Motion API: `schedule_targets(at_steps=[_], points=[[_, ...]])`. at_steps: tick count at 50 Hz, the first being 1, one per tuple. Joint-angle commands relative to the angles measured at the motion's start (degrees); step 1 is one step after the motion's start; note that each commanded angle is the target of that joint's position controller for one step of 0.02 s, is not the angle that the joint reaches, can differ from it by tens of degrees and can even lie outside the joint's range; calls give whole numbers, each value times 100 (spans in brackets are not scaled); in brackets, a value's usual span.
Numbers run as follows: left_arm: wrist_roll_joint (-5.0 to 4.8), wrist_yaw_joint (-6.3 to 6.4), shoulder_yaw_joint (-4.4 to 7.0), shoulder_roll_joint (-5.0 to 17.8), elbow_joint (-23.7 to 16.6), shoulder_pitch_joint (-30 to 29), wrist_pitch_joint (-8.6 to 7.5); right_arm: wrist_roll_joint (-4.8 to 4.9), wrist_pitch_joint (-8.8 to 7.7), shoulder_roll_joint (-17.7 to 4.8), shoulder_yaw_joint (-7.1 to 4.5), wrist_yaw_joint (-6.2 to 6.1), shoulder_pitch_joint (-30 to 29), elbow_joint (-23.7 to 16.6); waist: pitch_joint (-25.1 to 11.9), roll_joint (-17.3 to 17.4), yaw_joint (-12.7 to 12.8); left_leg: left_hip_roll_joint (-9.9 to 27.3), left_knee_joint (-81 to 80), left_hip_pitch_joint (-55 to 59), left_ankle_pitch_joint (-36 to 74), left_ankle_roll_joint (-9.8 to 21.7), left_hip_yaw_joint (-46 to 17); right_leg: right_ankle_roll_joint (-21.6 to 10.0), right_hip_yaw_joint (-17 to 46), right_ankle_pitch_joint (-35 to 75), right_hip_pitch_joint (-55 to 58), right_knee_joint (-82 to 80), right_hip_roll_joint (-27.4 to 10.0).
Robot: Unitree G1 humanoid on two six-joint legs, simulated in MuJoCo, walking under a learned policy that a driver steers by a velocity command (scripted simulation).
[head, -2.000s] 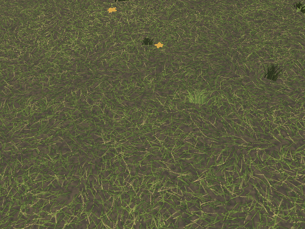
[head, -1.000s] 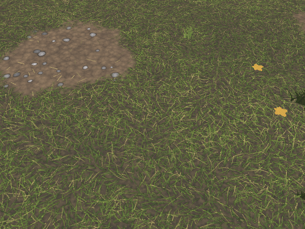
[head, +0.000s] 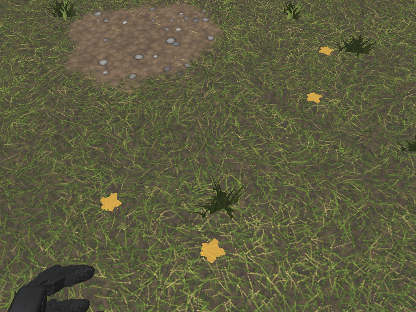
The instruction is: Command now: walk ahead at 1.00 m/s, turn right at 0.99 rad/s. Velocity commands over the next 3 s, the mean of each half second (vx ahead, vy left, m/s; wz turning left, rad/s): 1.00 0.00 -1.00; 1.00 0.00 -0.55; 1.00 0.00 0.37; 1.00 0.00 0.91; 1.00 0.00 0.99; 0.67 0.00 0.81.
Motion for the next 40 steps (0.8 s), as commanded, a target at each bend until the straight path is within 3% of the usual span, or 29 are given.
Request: schedule_targets(at_steps=[1,2,3,4,5,6,7,8,9,10,12,13,16,18,20,23,24,25,26,27,28,29,30,31,32,33,35,37,40], points=[[-20,-151,73,297,-461,-593,-151,-18,-64,-1128,-172,-71,-492,-452,491,411,414,1309,-193,-975,6422,307,-26,-278,-829,234,1339,-940,628],[-50,-159,147,432,-452,-405,-147,-12,0,-1316,-210,-119,-420,-433,254,738,636,1400,342,-708,7945,265,18,-346,-1016,-73,1710,-951,884],[-99,-149,260,617,-341,199,-109,-5,79,-1478,-252,-161,-523,-472,-97,1041,1068,1529,1209,-625,9124,295,26,-451,-1074,-478,2358,-886,1070],[-124,-115,444,944,-58,1355,-36,4,130,-1556,-282,-165,-813,-607,-642,1221,1694,1640,2506,-1022,9685,395,-62,-659,-940,-776,3679,-848,1163],[-104,-27,678,1333,412,2942,34,69,97,-1454,-262,-137,-1255,-813,-1195,885,2442,1379,4437,-2264,8445,382,-139,-981,-325,-295,5859,-1613,1016],[-123,121,741,1531,649,3110,131,16,-100,-533,-19,-90,-1548,-977,-851,-1065,2174,-16,7298,-4162,927,173,-252,-1292,936,39,6965,-1938,469],[131,92,572,1699,203,2318,-64,192,-415,-138,201,19,-473,-1531,-2351,-1904,984,-329,8609,-6019,-815,142,-1935,-2764,4837,-2402,8240,-3037,-831],[180,122,538,1121,100,2426,-154,277,-606,-774,131,80,-1369,-1640,-2326,-627,1530,17,7966,-6248,-42,416,-2433,-2392,5533,-4108,7820,-4013,-858],[236,105,488,995,227,2313,-281,405,-628,-733,123,67,-1777,-1776,-1068,129,1200,160,7256,-6268,169,474,-2311,-2064,5188,-3892,6621,-4355,-772],[208,76,419,798,243,1897,-384,258,-566,-619,138,9,-1741,-1626,-606,947,823,464,6603,-5717,419,467,-2325,-1775,4602,-3197,5522,-4309,-547],[237,141,361,678,154,1290,-420,80,-355,-641,83,37,-1349,-1446,-97,643,314,635,5895,-4898,569,212,-2381,-1723,3679,-2312,3975,-4315,9],[169,178,327,579,198,1223,-403,47,-274,-661,59,37,-1381,-1443,74,543,254,690,5487,-4739,590,102,-2294,-1672,3301,-2046,3542,-4372,182],[63,360,314,571,332,1333,-369,-97,-217,-319,182,32,-2315,-1792,494,384,529,604,3842,-4219,1577,-179,-1845,-1514,2441,-1338,2313,-4450,624],[39,425,370,683,447,1426,-304,-81,-231,-36,245,83,-2910,-1972,443,201,835,308,2569,-3322,2758,-246,-1609,-1161,2051,-1461,1745,-4313,950],[-24,432,424,780,586,1700,-295,102,-251,-204,140,108,-3090,-2067,194,-5,1038,139,2025,-2736,3342,-305,-1763,-963,2348,-1991,1904,-4171,833],[-104,467,419,610,733,1876,-257,290,-277,-534,-18,101,-3166,-2116,128,-310,1042,221,1453,-2960,2867,-275,-2119,-769,2827,-2039,3162,-3516,615],[-83,469,429,596,769,1887,-218,314,-299,-644,-93,101,-2957,-2077,14,-399,897,229,1440,-2815,2538,-199,-2081,-699,2917,-1570,3485,-3176,504],[-10,442,423,591,759,1808,-183,330,-313,-838,-240,81,-2216,-1931,-416,-449,466,187,1545,-2134,2090,-53,-1959,-539,2817,-612,3683,-2401,568],[131,378,337,425,644,1610,-171,342,-292,-969,-343,36,-965,-1737,-1248,-412,-224,520,1945,-629,1733,124,-2034,-301,2506,-94,3250,-898,772],[337,321,93,-314,500,1846,-190,266,-228,-1278,-362,-25,227,-1549,-2283,786,-385,1519,2158,1311,374,288,-3343,-168,1988,-2665,2026,1338,1127],[-289,315,-29,-402,148,2744,-270,-10,-236,-1680,-395,141,39,-1444,-2865,3826,378,2901,321,1996,-2409,1269,-7289,-19,1506,-3267,260,2992,1193],[-336,395,38,190,395,2270,-195,12,-183,-926,-282,131,-526,-1707,-1907,2482,117,2604,-33,1302,-3400,1179,-7000,71,1255,-2545,-227,3331,669],[-137,381,106,512,330,1545,-164,57,-113,-616,-201,81,-663,-1610,-1120,1536,-44,2308,76,530,-2309,1016,-5784,96,959,-2159,-261,3260,573],[29,368,104,442,288,1134,-150,-10,-65,-601,-180,75,-661,-1458,-709,455,0,2004,148,-213,-983,935,-4829,83,864,-2028,70,3028,369],[100,333,94,314,153,883,-180,-62,-65,-549,-154,79,-749,-1296,-339,392,148,1816,151,-825,-223,1029,-4262,48,917,-1868,228,2621,212],[36,288,81,206,131,864,-160,-79,-99,-397,-95,84,-826,-1170,-151,554,315,1671,50,-1276,199,1032,-3803,14,986,-1890,518,2340,70],[-72,256,26,-21,137,889,-96,56,-130,-87,-2,144,-812,-937,-21,687,507,1573,-143,-1545,493,1103,-3292,-48,999,-2119,548,1973,29],[-19,226,-40,-119,45,639,-93,134,-156,-252,-40,155,-744,-784,309,513,611,1761,-395,-1610,863,1294,-3036,-14,1128,-1819,81,1495,27],[65,139,-61,25,-57,212,-155,111,-178,-562,-105,112,-713,-653,559,333,685,1711,-824,-1676,1499,1254,-2172,36,997,-753,-23,403,44]])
